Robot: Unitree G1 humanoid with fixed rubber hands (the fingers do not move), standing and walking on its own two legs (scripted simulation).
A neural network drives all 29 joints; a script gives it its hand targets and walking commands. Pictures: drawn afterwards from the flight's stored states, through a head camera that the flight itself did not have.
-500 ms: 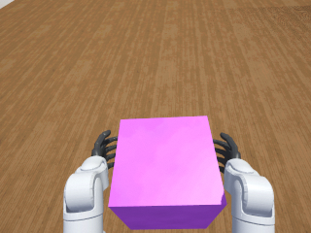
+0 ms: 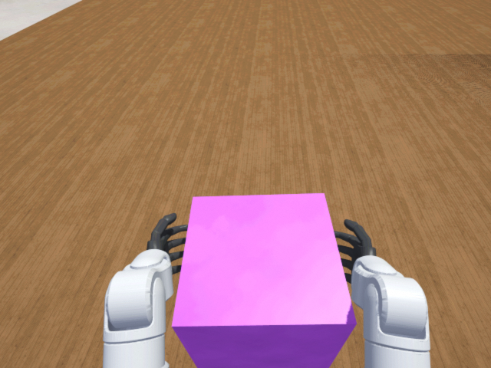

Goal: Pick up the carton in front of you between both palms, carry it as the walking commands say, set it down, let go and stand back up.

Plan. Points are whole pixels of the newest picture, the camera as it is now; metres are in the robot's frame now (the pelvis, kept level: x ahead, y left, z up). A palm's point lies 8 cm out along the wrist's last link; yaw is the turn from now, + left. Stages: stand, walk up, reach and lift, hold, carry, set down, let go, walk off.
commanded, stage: carry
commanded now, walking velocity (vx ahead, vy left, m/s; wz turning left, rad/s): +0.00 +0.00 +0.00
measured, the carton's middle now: (260, 289) +0.27 +0.00 +0.01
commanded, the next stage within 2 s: hold in 1.38 s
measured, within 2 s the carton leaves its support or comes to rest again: neither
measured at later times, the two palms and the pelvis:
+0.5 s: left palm (156, 286) +0.24 +0.15 +0.08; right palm (365, 293) +0.23 -0.15 +0.08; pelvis -0.03 +0.00 +0.00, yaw +0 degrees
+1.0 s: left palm (163, 290) +0.25 +0.15 +0.05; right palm (357, 297) +0.25 -0.15 +0.04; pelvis -0.05 +0.00 +0.00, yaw +0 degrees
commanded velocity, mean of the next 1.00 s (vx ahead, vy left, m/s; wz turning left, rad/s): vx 0.00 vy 0.00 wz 0.00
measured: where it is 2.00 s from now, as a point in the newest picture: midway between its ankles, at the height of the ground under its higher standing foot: outside the picture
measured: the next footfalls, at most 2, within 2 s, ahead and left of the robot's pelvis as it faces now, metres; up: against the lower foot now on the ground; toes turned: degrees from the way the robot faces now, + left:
none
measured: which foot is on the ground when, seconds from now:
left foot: down 0.00-1.00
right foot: down 0.00-1.00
